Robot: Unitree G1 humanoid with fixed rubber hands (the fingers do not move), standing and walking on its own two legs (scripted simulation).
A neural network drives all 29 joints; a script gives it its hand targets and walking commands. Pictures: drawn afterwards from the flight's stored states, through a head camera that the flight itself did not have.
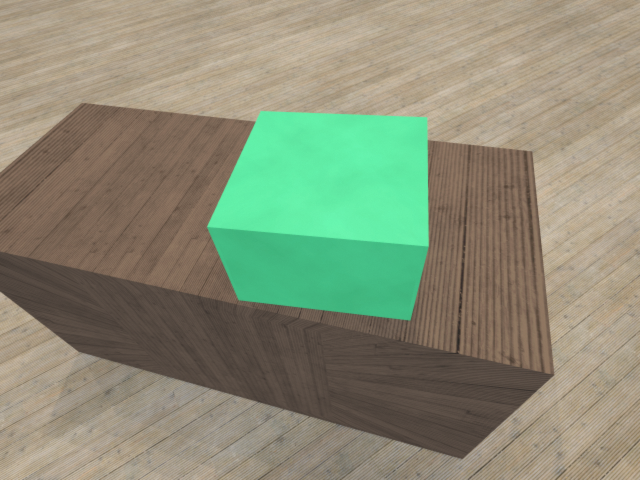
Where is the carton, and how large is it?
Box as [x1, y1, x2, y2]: [207, 111, 428, 319]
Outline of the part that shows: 261,111 207,226 238,299 410,319 428,246 426,117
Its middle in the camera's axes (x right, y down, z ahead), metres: +0.02 -0.06 +0.71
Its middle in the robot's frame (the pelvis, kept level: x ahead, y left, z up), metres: +0.55 -0.02 -0.03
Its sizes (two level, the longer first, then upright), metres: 0.311 0.299 0.204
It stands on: a pedestal, 0.64 m high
